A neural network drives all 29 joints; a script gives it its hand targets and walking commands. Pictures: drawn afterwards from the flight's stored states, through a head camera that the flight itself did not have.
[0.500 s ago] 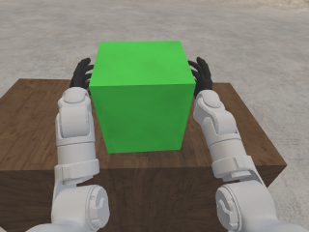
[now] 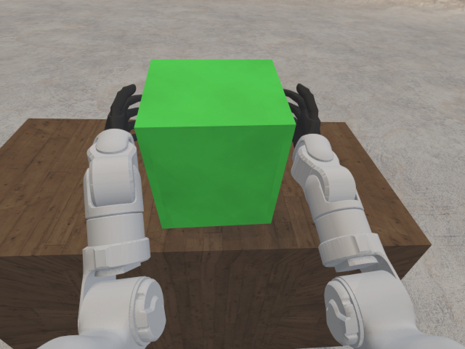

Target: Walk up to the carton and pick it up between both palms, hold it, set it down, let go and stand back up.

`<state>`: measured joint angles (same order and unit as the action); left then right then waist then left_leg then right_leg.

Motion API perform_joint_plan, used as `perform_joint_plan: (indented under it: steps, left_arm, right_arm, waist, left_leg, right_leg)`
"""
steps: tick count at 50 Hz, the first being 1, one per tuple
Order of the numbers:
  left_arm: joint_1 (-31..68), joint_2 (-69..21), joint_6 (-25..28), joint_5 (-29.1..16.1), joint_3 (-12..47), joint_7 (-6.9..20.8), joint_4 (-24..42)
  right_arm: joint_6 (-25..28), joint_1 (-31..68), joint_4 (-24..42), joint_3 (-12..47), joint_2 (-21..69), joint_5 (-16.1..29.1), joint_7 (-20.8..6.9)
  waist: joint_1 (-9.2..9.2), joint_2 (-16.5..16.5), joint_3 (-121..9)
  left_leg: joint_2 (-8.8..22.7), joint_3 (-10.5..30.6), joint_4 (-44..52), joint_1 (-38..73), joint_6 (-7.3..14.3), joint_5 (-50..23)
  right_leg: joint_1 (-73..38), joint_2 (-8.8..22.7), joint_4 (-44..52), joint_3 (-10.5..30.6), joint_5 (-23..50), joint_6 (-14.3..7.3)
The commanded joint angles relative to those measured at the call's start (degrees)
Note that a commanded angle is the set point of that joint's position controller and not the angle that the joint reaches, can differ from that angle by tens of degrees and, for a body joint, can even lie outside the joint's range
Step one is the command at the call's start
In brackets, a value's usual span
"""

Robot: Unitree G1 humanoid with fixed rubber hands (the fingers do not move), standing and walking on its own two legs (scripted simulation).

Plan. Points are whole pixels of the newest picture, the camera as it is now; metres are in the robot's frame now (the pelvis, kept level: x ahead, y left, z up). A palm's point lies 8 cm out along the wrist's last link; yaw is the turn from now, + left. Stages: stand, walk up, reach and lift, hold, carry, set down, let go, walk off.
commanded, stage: hold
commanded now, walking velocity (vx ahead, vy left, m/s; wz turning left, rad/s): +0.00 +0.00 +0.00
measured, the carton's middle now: (215, 147) +0.39 +0.01 +0.19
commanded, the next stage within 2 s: none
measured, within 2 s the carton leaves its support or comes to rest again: neither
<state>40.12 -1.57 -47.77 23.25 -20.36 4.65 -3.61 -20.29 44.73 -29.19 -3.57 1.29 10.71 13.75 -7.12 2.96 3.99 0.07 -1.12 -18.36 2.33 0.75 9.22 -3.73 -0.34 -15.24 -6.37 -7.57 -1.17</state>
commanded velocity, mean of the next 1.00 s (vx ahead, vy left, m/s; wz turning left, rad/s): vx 0.00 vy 0.00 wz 0.00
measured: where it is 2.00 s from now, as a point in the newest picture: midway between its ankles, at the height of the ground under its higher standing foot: outside the picture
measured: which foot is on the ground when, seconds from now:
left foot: down 0.00-1.00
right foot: down 0.00-1.00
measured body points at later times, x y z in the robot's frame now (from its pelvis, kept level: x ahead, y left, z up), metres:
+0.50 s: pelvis +0.00 +0.00 +0.00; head -0.05 +0.03 +0.45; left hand +0.38 +0.16 +0.23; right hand +0.37 -0.14 +0.23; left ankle +0.03 +0.11 -0.75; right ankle +0.03 -0.10 -0.75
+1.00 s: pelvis +0.00 +0.00 +0.00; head -0.05 +0.02 +0.45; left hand +0.38 +0.15 +0.23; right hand +0.38 -0.14 +0.23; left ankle +0.03 +0.11 -0.75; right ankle +0.03 -0.10 -0.75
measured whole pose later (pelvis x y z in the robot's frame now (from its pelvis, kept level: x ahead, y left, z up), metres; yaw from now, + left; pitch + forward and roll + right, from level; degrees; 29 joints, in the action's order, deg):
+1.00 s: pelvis +0.00 +0.00 +0.00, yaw +0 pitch -11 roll +0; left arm 40.9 -1.4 -47.5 23.5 -20.9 4.9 -5.4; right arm -20.4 45.3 -30.4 -4.9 2.0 9.3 13.6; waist -6.7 3.4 3.9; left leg 0.1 -1.1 -17.8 2.0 0.7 8.7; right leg -3.1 -0.3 -15.3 -6.3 -7.5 -1.3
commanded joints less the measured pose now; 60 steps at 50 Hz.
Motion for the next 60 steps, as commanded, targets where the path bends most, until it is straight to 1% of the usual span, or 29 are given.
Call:
perform_joint_plan:
  steps: [1, 2, 7, 10, 13, 14, 15, 16, 17, 18, 19, 20, 23, 25, 26, 27, 29, 32, 34, 36, 37, 40, 42, 45, 48, 52, 55, 56, 60]
  left_arm:
    - [35.83, -26.97, 3.36, -9.74, 25.71, 7.10, 3.03]
    - [36.63, -27.19, 3.57, -10.00, 26.09, 7.03, 3.73]
    - [37.63, -26.65, 3.69, -9.76, 24.78, 7.23, 3.04]
    - [39.54, -26.42, 4.37, -10.42, 25.15, 7.09, 1.95]
    - [39.01, -25.88, 4.32, -9.19, 23.41, 6.91, 2.32]
    - [38.73, -26.75, 4.13, -9.99, 25.20, 7.04, 2.68]
    - [37.73, -26.92, 3.85, -9.61, 24.98, 7.12, 2.46]
    - [38.10, -27.41, 4.12, -10.98, 26.60, 7.16, 4.39]
    - [38.34, -27.23, 4.28, -11.04, 26.99, 6.92, 5.00]
    - [37.80, -27.47, 4.25, -11.30, 27.34, 6.95, 3.38]
    - [37.14, -27.45, 4.31, -10.57, 26.98, 6.80, 4.83]
    - [37.20, -27.19, 4.16, -10.56, 27.37, 6.93, 3.97]
    - [37.25, -27.93, 4.05, -10.39, 27.24, 6.82, 5.59]
    - [37.12, -27.96, 4.32, -10.69, 27.72, 6.62, 4.42]
    - [36.99, -27.44, 4.31, -10.06, 26.52, 6.43, 4.29]
    - [37.52, -27.88, 4.40, -10.69, 27.70, 6.23, 4.54]
    - [36.42, -27.91, 4.32, -10.34, 27.07, 6.02, 4.40]
    - [35.94, -27.63, 3.65, -9.54, 26.34, 6.52, 4.84]
    - [35.43, -27.06, 3.42, -9.72, 26.37, 6.67, 5.28]
    - [37.06, -27.23, 3.64, -10.33, 26.71, 6.78, 4.29]
    - [36.26, -27.57, 3.49, -9.59, 26.40, 6.58, 4.09]
    - [36.35, -26.65, 3.29, -8.85, 25.28, 6.86, 2.28]
    - [37.95, -26.47, 3.57, -9.17, 24.69, 6.92, 2.91]
    - [37.02, -26.24, 3.77, -9.81, 24.84, 7.15, 2.15]
    - [38.44, -26.55, 3.96, -9.49, 24.34, 7.15, 1.40]
    - [37.08, -27.18, 4.29, -10.02, 25.94, 7.06, 5.33]
    - [35.95, -26.84, 3.72, -10.17, 27.06, 7.13, 5.69]
    - [36.13, -26.40, 3.72, -9.79, 26.38, 7.12, 6.21]
    - [35.96, -26.81, 4.01, -10.01, 26.85, 7.12, 4.70]
  right_arm:
    - [2.80, 37.90, 14.13, 20.79, 28.74, 4.17, -5.23]
    - [2.86, 37.50, 13.75, 20.34, 28.96, 3.78, -5.30]
    - [3.02, 38.97, 13.50, 20.22, 29.62, 3.25, -5.57]
    - [3.05, 38.92, 11.55, 18.87, 30.17, 2.13, -5.65]
    - [2.96, 37.82, 9.39, 19.60, 30.45, 2.35, -6.09]
    - [3.24, 37.76, 10.83, 18.98, 29.85, 2.34, -5.84]
    - [3.19, 37.89, 10.61, 19.07, 29.39, 2.73, -5.69]
    - [3.72, 39.06, 14.38, 20.31, 30.17, 3.41, -5.36]
    - [3.40, 38.49, 13.68, 20.89, 29.83, 4.02, -5.17]
    - [3.33, 38.48, 14.04, 20.07, 29.09, 3.49, -4.93]
    - [2.88, 36.07, 11.94, 20.28, 28.74, 3.77, -5.09]
    - [2.87, 36.07, 12.10, 19.31, 28.28, 3.23, -5.12]
    - [3.16, 36.58, 12.99, 20.10, 28.53, 3.66, -5.66]
    - [3.55, 37.83, 13.91, 20.07, 28.63, 3.33, -5.71]
    - [3.56, 38.19, 13.63, 21.40, 29.26, 3.86, -5.86]
    - [3.76, 38.52, 14.34, 20.85, 28.99, 3.70, -5.88]
    - [3.73, 37.40, 13.75, 21.20, 28.98, 3.66, -5.92]
    - [3.38, 37.17, 13.30, 20.86, 28.56, 4.12, -5.69]
    - [3.11, 36.22, 13.03, 21.47, 28.20, 4.76, -5.30]
    - [3.43, 38.90, 14.81, 21.07, 29.06, 4.38, -5.31]
    - [3.29, 38.06, 14.07, 21.02, 28.77, 4.16, -5.48]
    - [2.90, 37.07, 12.02, 19.16, 28.15, 2.48, -5.58]
    - [2.99, 37.81, 11.21, 18.62, 29.23, 2.05, -6.11]
    - [3.43, 38.86, 13.49, 20.02, 29.23, 2.84, -5.63]
    - [3.21, 39.61, 12.49, 19.59, 29.85, 2.57, -5.51]
    - [3.35, 36.64, 13.79, 21.49, 29.69, 3.95, -5.02]
    - [2.85, 35.20, 13.81, 21.56, 28.60, 4.30, -4.63]
    - [2.68, 34.67, 13.51, 21.86, 28.94, 4.49, -4.67]
    - [3.14, 36.75, 15.19, 21.11, 29.39, 3.61, -5.11]
  waist:
    - [0.31, -4.35, -20.46]
    - [-0.15, -4.43, -20.73]
    - [0.79, -3.17, -20.78]
    - [-0.63, -3.03, -20.42]
    - [1.15, -3.44, -19.76]
    - [-0.44, -4.32, -21.17]
    - [0.05, -4.81, -20.88]
    - [-0.49, -4.04, -24.34]
    - [-0.66, -4.89, -24.83]
    - [-2.02, -4.57, -23.72]
    - [-1.63, -5.58, -22.44]
    - [-2.60, -5.04, -20.88]
    - [-1.06, -5.54, -21.55]
    - [-1.31, -4.22, -21.65]
    - [0.76, -4.28, -21.47]
    - [-0.58, -4.41, -22.16]
    - [-0.29, -3.81, -21.81]
    - [0.27, -4.67, -20.31]
    - [-0.18, -4.14, -21.17]
    - [-0.22, -3.66, -21.43]
    - [0.34, -4.79, -20.72]
    - [-0.34, -3.73, -17.55]
    - [0.22, -3.55, -18.85]
    - [-0.10, -2.90, -22.40]
    - [0.39, -3.24, -20.77]
    - [-0.78, -4.34, -24.10]
    - [-1.91, -5.04, -22.25]
    - [-0.92, -5.24, -21.05]
    - [-0.82, -3.79, -19.93]
  left_leg:
    - [-1.56, -1.18, 2.38, -0.32, -1.41, -9.71]
    - [-1.64, -1.28, 2.35, -0.41, -1.59, -9.15]
    - [-1.61, -1.50, 3.10, -1.35, -0.79, -7.05]
    - [-1.93, -1.78, 3.40, -1.37, -0.49, -4.23]
    - [-1.94, -1.88, 3.59, -2.37, -0.39, -5.31]
    - [-1.78, -1.67, 3.22, -1.23, -0.92, -5.87]
    - [-1.69, -1.52, 2.64, -0.44, -1.34, -8.61]
    - [-1.99, -1.37, 1.26, 1.14, -1.58, -11.42]
    - [-2.05, -1.00, 0.84, 1.94, -2.06, -13.16]
    - [-2.03, -0.93, 0.74, 2.10, -2.33, -12.35]
    - [-1.74, -0.71, 1.14, 2.24, -2.68, -13.34]
    - [-1.63, -0.79, 1.50, 1.85, -2.58, -11.22]
    - [-1.23, -0.55, 1.87, 0.81, -2.63, -11.71]
    - [-1.27, -0.59, 1.95, 1.02, -2.19, -10.73]
    - [-1.39, -0.90, 1.80, 0.16, -1.83, -11.82]
    - [-1.28, -0.71, 1.89, 0.60, -1.96, -10.54]
    - [-1.35, -0.96, 1.07, 1.42, -2.11, -13.30]
    - [-1.39, -1.02, 1.98, 0.58, -1.84, -11.78]
    - [-1.65, -1.07, 1.28, 2.09, -2.00, -14.12]
    - [-1.61, -1.19, 1.74, 0.89, -1.49, -10.51]
    - [-1.44, -1.10, 2.12, 0.57, -1.59, -10.54]
    - [-1.37, -1.56, 3.62, -1.06, -1.00, -5.51]
    - [-1.47, -1.74, 4.40, -2.21, -0.24, -2.81]
    - [-1.96, -1.69, 2.55, -0.17, -0.65, -7.71]
    - [-2.09, -1.86, 3.20, -1.46, -0.42, -5.26]
    - [-2.19, -1.21, 1.07, 1.86, -1.83, -12.53]
    - [-2.08, -0.89, 1.00, 2.28, -2.24, -12.83]
    - [-2.08, -1.01, 1.49, 1.43, -2.10, -12.25]
    - [-1.78, -1.08, 2.07, 0.64, -1.49, -10.66]
  right_leg:
    - [-8.30, -2.10, -0.21, 0.21, 7.79, 3.61]
    - [-7.72, -1.97, -0.12, 0.17, 7.24, 3.65]
    - [-8.11, -1.93, 0.01, 0.18, 6.21, 3.80]
    - [-6.21, -1.31, 0.42, 0.47, 5.49, 4.18]
    - [-7.81, -1.22, -0.03, 0.44, 5.18, 4.02]
    - [-8.01, -1.39, -0.28, 0.48, 6.24, 3.96]
    - [-8.47, -1.68, -0.36, 0.28, 7.66, 3.75]
    - [-9.53, -1.85, -0.77, 0.21, 10.82, 4.12]
    - [-9.29, -1.94, -1.06, 0.21, 11.89, 4.07]
    - [-8.23, -2.01, -0.56, 0.08, 11.34, 4.12]
    - [-8.26, -2.21, -0.79, -0.01, 10.62, 3.73]
    - [-7.00, -2.11, -0.18, -0.14, 8.76, 3.79]
    - [-8.30, -2.59, -0.78, -0.37, 7.43, 3.36]
    - [-7.51, -2.48, -0.36, -0.44, 7.62, 3.63]
    - [-8.40, -2.43, -0.52, -0.18, 7.57, 3.44]
    - [-7.58, -2.36, -0.42, -0.22, 6.99, 3.54]
    - [-7.86, -2.53, -0.42, 0.12, 9.57, 3.50]
    - [-8.09, -2.45, -0.53, 0.10, 8.76, 3.42]
    - [-8.88, -2.26, -0.54, 0.47, 12.03, 3.61]
    - [-7.33, -2.12, 0.04, 0.16, 8.46, 3.77]
    - [-7.62, -2.24, -0.12, 0.14, 7.74, 3.38]
    - [-6.65, -1.86, 0.55, 0.36, 4.68, 3.60]
    - [-6.76, -1.51, 0.56, 0.34, 2.47, 3.69]
    - [-9.00, -1.80, -0.06, 0.48, 8.46, 4.00]
    - [-7.52, -1.45, 0.40, 0.49, 5.54, 4.13]
    - [-10.19, -2.02, -1.12, 0.35, 13.09, 4.21]
    - [-9.21, -2.00, -0.94, 0.16, 12.79, 4.27]
    - [-9.03, -1.80, -0.77, 0.24, 11.53, 4.28]
    - [-8.15, -2.04, -0.24, 0.16, 9.95, 4.05]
